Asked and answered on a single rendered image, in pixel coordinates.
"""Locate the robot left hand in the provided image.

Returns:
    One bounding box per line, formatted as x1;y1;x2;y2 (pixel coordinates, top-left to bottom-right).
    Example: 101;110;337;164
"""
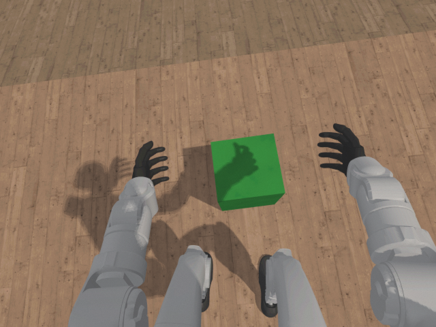
132;141;169;186

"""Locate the right robot shin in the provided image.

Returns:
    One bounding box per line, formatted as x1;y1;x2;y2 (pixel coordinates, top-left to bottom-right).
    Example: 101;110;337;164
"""
265;249;300;304

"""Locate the robot left forearm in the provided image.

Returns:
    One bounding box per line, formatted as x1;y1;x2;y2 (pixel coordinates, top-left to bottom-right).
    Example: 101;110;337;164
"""
68;176;159;327

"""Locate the robot right hand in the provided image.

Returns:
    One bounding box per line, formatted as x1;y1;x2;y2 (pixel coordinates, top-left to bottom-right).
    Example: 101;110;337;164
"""
317;123;366;177

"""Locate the right robot foot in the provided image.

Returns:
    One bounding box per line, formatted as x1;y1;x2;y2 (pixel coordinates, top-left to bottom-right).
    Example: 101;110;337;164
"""
259;255;278;317

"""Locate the robot right forearm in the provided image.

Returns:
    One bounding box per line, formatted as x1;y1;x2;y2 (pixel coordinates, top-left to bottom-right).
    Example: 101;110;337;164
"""
347;157;436;264

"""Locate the left robot upper arm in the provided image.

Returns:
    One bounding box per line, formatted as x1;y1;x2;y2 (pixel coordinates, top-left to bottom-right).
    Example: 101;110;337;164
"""
69;285;149;327

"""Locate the right robot upper arm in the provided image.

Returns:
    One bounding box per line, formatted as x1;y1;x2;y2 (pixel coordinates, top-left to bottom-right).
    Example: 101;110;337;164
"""
370;261;436;327

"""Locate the carton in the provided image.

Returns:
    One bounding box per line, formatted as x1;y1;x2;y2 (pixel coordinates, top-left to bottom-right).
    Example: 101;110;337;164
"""
211;134;285;211

